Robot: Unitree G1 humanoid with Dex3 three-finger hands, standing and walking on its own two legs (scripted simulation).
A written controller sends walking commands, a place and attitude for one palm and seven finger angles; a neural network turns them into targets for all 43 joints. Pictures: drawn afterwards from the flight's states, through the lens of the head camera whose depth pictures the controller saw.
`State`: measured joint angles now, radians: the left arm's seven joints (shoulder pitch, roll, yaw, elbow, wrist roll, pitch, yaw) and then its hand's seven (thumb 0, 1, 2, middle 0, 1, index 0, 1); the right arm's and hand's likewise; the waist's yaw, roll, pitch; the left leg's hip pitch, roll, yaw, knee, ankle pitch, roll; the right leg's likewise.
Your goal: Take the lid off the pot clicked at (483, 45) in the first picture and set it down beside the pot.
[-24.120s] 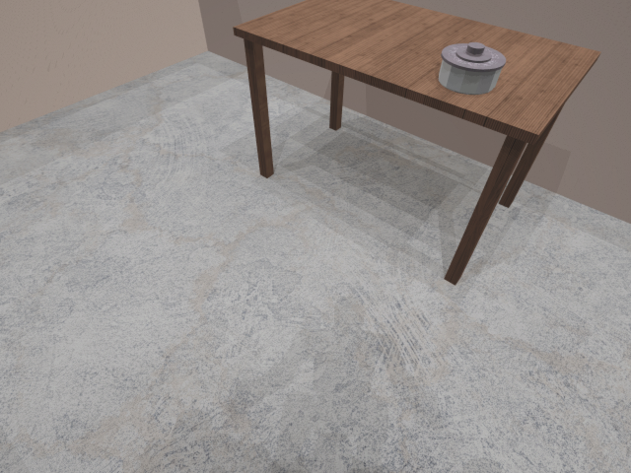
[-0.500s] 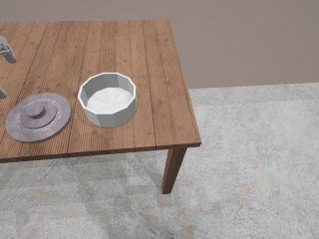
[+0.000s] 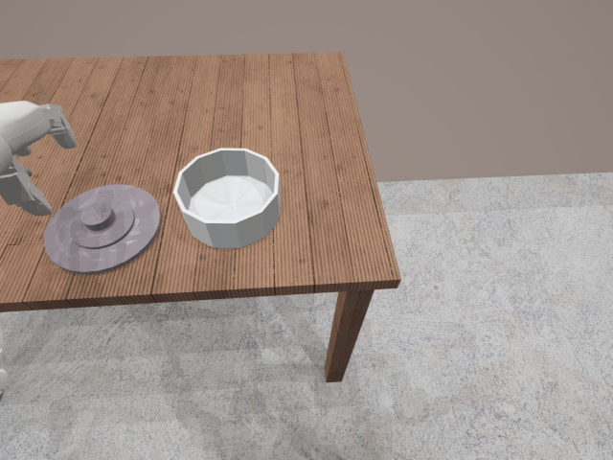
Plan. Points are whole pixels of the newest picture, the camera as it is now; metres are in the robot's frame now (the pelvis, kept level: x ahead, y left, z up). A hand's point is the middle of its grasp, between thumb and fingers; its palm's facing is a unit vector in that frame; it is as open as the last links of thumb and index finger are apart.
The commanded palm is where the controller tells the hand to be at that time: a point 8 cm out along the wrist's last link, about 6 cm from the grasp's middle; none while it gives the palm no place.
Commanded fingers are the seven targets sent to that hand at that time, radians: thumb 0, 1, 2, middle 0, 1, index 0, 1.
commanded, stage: draw the hand back to the body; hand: left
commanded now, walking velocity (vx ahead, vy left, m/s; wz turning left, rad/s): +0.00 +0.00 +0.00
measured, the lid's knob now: (98, 216) +0.48 +0.34 -0.01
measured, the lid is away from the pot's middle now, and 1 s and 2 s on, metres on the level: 0.21 0.21 0.21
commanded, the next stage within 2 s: step back with the hand held close in 1.82 s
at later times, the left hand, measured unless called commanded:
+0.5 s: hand (52, 161) +0.39 +0.26 +0.20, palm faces +0.48 -0.85 -0.23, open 10.2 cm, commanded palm +0.33 +0.29 +0.20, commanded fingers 0.00 0.45 0.66 -0.25 -0.67 -0.25 -0.67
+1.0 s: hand (54, 241) +0.30 +0.23 +0.19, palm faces +0.50 -0.83 -0.23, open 7.9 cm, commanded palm +0.24 +0.26 +0.19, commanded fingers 0.00 0.90 0.90 -0.20 -0.30 -0.20 -0.30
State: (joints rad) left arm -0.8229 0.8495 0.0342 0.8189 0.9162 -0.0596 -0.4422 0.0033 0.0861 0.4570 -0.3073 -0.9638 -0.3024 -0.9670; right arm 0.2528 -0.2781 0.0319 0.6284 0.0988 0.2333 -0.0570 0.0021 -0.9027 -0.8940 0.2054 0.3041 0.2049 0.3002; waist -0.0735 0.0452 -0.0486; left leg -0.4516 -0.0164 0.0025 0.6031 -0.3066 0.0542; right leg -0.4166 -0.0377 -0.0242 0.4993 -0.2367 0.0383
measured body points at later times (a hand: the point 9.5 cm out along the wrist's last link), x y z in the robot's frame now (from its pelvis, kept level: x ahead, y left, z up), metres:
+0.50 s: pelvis +0.02 -0.04 +0.02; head +0.03 -0.04 +0.46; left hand +0.36 +0.31 +0.21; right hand +0.16 -0.29 -0.09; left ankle -0.01 +0.08 -0.73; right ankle +0.00 -0.16 -0.73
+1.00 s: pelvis +0.00 -0.06 +0.02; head -0.01 -0.08 +0.46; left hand +0.27 +0.28 +0.20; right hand +0.19 -0.29 -0.08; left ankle -0.01 +0.08 -0.73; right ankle +0.00 -0.16 -0.73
